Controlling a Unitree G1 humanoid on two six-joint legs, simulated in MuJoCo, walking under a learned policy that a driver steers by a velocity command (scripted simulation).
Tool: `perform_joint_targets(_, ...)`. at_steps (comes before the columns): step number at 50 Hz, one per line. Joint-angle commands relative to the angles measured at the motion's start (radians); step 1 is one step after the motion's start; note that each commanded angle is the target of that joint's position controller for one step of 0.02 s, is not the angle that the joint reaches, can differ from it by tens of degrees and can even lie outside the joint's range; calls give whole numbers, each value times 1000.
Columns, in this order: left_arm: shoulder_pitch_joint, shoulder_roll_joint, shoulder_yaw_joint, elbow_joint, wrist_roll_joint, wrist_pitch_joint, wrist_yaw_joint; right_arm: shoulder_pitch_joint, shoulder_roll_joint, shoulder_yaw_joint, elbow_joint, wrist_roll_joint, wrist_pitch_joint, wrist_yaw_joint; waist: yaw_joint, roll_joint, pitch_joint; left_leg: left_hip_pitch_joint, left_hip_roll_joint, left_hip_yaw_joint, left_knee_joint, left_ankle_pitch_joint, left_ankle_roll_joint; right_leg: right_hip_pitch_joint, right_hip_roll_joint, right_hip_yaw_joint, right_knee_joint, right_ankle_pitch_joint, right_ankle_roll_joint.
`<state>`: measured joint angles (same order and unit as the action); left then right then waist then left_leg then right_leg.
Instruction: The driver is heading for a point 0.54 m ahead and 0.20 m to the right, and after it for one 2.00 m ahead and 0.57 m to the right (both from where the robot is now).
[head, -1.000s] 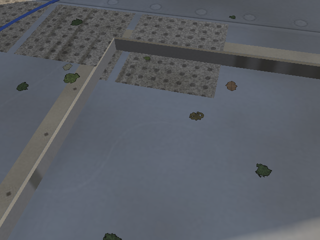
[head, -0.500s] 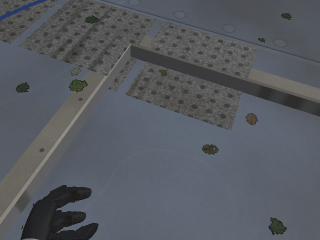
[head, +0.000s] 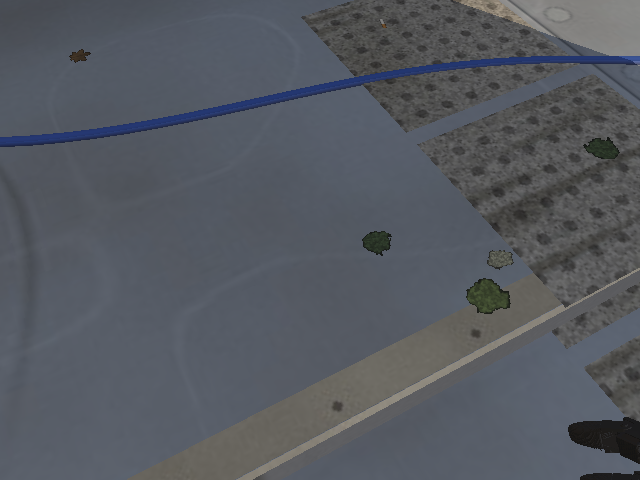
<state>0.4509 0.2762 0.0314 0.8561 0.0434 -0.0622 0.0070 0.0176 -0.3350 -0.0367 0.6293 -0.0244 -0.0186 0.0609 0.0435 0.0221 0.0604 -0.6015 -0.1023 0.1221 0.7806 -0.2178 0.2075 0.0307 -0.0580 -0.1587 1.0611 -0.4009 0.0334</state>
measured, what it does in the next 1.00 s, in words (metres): climbs, turning right: right foot 0.06 m higher, then right foot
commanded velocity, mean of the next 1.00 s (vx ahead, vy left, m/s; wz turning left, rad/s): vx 0.52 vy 0.00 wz -0.53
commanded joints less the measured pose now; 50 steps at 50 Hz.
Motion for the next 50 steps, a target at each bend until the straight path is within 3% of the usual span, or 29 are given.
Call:
perform_joint_targets(1,-175,172,12,-252,-7,-65,-7,387,-269,-99,33,-10,31,-52,-186,26,-384,1049,365,-876,-472,-206,234,-917,28,241,597,31,-28)
perform_joint_targets(2,-158,159,3,-230,-18,-67,-6,334,-204,-82,53,-9,18,-64,-121,-55,-212,836,361,-787,-520,-174,185,-875,-22,216,480,104,-33)
perform_joint_targets(4,-136,122,-14,-197,10,-32,-6,254,-131,-49,55,-17,-25,-74,-30,-149,-99,518,312,-611,-527,84,139,-704,-82,210,361,90,-28)
perform_joint_targets(6,-98,91,-20,-174,9,13,-22,269,-84,-27,88,-6,-64,-65,12,-128,-61,356,266,-457,-581,213,110,-609,-103,205,264,62,-18)
perform_joint_targets(8,-212,70,-25,-215,-7,24,-34,311,-90,-31,124,-4,-90,-50,-10,-78,24,325,227,-320,-630,362,64,-661,-114,182,97,159,-32)
perform_joint_targets(11,-330,40,-33,-239,-34,15,-48,295,-74,-25,126,4,-108,-40,-45,-47,39,364,133,-106,-651,591,-57,-611,-52,127,-199,412,-80)
perform_joint_targets(14,-310,32,-32,-217,-50,19,-46,317,-80,-21,140,-4,-120,-49,-49,16,-15,553,191,-42,-654,983,-119,-571,19,44,-266,506,-131)
perform_joint_targets(15,-335,38,-33,-219,-46,22,-43,329,-84,-21,144,-7,-112,-57,-59,29,-25,639,210,-35,-633,1134,-130,-608,49,0,-280,416,-139)
perform_joint_targets(16,-373,82,-19,-212,-27,24,-33,418,-65,-15,165,-14,-93,-71,-101,-48,-48,779,191,-24,-513,1493,-157,-654,140,-106,-233,280,-154)
perform_joint_targets(17,-400,48,-30,-224,-10,20,-37,495,-68,-8,198,-28,-77,-92,-118,-43,-88,878,215,-23,-341,1675,-187,-649,178,-142,-311,248,-157)
perform_joint_targets(19,-134,75,-2,-140,0,10,-55,423,-143,-26,181,-26,-56,-125,23,30,-197,774,249,-39,64,1579,-229,-307,193,-41,-578,394,-173)
perform_joint_targets(20,80,115,29,-58,0,4,-43,245,-182,-42,131,20,-60,-116,176,-17,-204,541,148,19,471,1151,-254,-35,156,23,-831,641,-236)
perform_joint_targets(21,121,220,64,-20,-24,15,-26,136,-83,-20,68,18,-83,-102,164,-257,-145,-99,-30,0,859,-279,-296,381,-61,277,-654,1237,-309)
perform_joint_targets(22,227,351,104,-13,-3,9,-12,194,24,21,-18,46,-95,-108,122,-212,-365,-410,36,-173,1161,-451,-292,705,-324,538,-443,1654,-478)
perform_joint_targets(23,262,313,116,-19,-8,20,4,58,9,26,-62,45,-99,-119,190,-48,-439,-566,79,-224,1271,-416,-272,749,-345,594,-513,1375,-476)
perform_joint_targets(25,146,176,67,-25,-12,39,24,-5,72,54,-121,-8,-99,-100,62,69,-197,-666,103,-191,1273,-372,-197,368,-214,518,-618,889,-349)
perform_joint_targets(27,-6,124,37,-49,-20,19,6,-28,129,81,-186,-16,-55,-96,-60,-4,8,-572,107,-144,1246,-450,-169,-197,-152,439,-784,695,-292)
perform_joint_targets(29,-182,169,40,-94,-18,-10,-7,-27,88,83,-254,-22,-23,-101,-163,3,77,-232,126,-73,780,-353,-204,-626,-38,341,-914,732,-242)
perform_joint_targets(31,-231,213,69,-116,-23,-22,-17,105,83,72,-209,-11,-3,-96,-185,-27,-44,250,78,-11,426,-101,-209,-781,48,277,-891,956,-213)
perform_joint_targets(33,-211,270,102,-115,-41,-11,-26,298,51,51,-137,-20,22,-112,-205,-178,-265,363,20,-47,303,-47,-192,-426,41,295,-681,1276,-155)
perform_joint_targets(34,-253,271,109,-133,-57,-4,-32,453,16,33,-99,-8,17,-119,-280,-194,-343,442,28,-79,154,30,-180,-310,38,315,-483,1344,-112)
perform_joint_targets(35,-300,237,110,-164,-71,-5,-36,565,-35,7,-71,-16,-5,-121,-344,-95,-377,543,75,-141,-74,153,-166,-301,89,322,-230,1085,-54)
perform_joint_targets(36,-198,17,68,-202,-33,3,-32,461,-122,-4,-95,-22,-30,-120,-189,299,-347,587,433,-538,-160,678,-109,-498,258,232,210,-156,-20)
perform_joint_targets(37,15,14,65,-213,-32,23,-30,291,-150,-18,-156,-21,-23,-115,-42,386,-529,532,561,-902,-311,752,-18,-539,262,374,456,-151,-38)
perform_joint_targets(38,34,42,75,-191,-4,53,-25,138,-63,-5,-188,-6,-16,-115,32,256,-447,410,537,-867,-326,377,4,-543,195,306,517,-99,-38)
perform_joint_targets(40,-56,50,80,-203,14,93,-8,69,91,34,-155,-9,-10,-113,50,133,-160,257,418,-602,-313,-22,-40,-678,106,202,499,-4,-24)
perform_joint_targets(42,-129,67,82,-217,3,131,-6,126,74,17,-119,-7,-12,-117,8,108,-81,196,368,-368,-331,36,-57,-684,81,190,453,59,-16)
perform_joint_targets(47,-270,42,69,-274,-25,153,-26,254,24,-10,-47,-15,-11,-117,-39,127,-133,391,419,-154,-362,433,-27,-693,72,138,183,-18,0)
perform_joint_targets(50,-343,45,64,-305,-20,158,-51,237,-18,-25,-53,-21,-6,-124,-49,113,-163,400,475,-84,-373,363,-33,-594,32,125,28,45,-15)
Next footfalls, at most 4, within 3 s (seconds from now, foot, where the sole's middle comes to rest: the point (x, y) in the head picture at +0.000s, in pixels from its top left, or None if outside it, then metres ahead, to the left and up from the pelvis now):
0.28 right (435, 434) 0.50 -0.16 -0.66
0.40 right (421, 460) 0.47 -0.14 -0.73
0.70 left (350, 273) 0.83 0.01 -0.63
1.16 right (429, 329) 0.70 -0.16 -0.63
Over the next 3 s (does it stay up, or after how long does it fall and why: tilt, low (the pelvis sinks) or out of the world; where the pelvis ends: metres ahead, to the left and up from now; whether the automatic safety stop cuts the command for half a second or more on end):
stays up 0.72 -0.01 0.13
